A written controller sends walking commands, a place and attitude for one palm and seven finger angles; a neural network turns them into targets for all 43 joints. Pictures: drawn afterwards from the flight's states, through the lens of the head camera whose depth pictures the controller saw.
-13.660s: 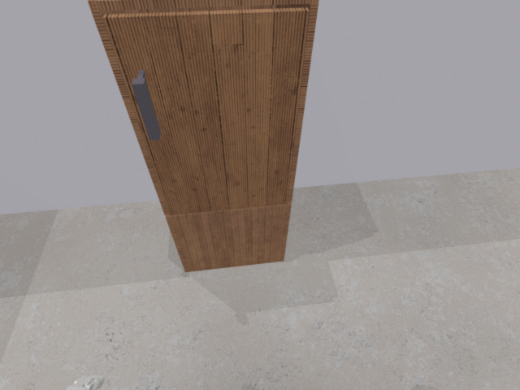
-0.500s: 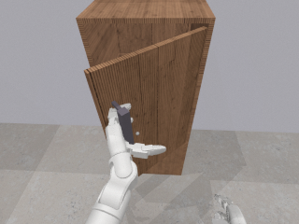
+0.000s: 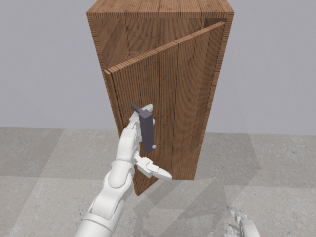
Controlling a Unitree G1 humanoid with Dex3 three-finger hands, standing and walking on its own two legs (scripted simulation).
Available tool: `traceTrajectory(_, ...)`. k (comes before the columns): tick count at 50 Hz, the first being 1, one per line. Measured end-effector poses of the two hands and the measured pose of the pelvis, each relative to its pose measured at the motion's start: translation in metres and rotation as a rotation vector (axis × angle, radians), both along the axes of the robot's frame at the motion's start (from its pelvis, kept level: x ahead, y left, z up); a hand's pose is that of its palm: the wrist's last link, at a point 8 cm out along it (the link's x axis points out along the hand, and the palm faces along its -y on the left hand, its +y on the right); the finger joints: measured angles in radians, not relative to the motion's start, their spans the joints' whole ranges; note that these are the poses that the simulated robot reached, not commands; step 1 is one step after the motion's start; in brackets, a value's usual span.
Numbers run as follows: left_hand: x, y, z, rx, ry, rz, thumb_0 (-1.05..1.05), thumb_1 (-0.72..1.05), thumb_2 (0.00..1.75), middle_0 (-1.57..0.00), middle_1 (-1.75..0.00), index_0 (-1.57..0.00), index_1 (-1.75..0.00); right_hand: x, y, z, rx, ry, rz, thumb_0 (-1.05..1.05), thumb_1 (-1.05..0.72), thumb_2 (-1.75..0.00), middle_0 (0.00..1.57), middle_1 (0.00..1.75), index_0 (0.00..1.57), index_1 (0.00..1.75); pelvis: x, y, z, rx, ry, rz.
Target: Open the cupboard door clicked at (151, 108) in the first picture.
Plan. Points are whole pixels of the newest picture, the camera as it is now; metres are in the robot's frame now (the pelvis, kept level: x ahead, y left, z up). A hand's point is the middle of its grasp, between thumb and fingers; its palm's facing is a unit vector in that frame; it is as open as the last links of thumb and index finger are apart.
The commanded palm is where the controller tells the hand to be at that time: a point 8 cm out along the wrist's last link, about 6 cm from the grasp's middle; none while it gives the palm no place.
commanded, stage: slide the hand sideways off the handle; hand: left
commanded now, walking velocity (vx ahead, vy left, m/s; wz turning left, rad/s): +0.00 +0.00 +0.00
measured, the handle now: (142, 128) +0.36 +0.07 +0.10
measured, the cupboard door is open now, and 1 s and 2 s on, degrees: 44 44 44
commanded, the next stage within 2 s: draw the hand back to the body in 0.94 s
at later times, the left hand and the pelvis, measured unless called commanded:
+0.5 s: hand (142, 159) +0.27 +0.06 +0.10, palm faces -0.06 -1.00 +0.00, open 16.0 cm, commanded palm +0.24 +0.13 +0.10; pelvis +0.02 -0.02 +0.01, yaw -2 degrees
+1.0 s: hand (110, 177) +0.22 +0.12 +0.10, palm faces +0.02 -1.00 -0.04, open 16.3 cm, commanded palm +0.20 +0.17 +0.10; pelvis +0.03 -0.03 -0.01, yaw +0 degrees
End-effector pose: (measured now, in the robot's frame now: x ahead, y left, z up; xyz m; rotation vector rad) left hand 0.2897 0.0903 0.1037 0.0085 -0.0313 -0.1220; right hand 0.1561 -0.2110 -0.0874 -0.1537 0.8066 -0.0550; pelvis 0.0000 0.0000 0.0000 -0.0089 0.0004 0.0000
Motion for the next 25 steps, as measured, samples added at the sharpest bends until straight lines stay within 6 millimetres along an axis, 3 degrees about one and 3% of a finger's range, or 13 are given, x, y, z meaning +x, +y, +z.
traceTrajectory(11, -0.013, -0.003, 0.0, -0.023, -0.002, 0.031, -0.01, -0.5, 0.3, -0.2, -0.35, -0.2, -0.34, -0.007, -0.009, 0.011, 0.008, -0.036, -0.032, 0.01, -0.9, -0.89, 0.2, 0.29, 0.21, 0.3, 0.004, -0.004, 0.004, 0.009, -0.005, -0.04)
traceTrajectory(25, -0.038, 0.023, 0.0, -0.007, 0.016, 0.061, -0.01, -0.5, 0.3, -0.22, -0.34, -0.22, -0.33, 0.031, -0.025, 0.024, -0.007, -0.11, -0.016, 0.01, -0.9, -0.89, 0.2, 0.29, 0.2, 0.3, 0.022, -0.018, 0.006, 0.013, 0.003, -0.036)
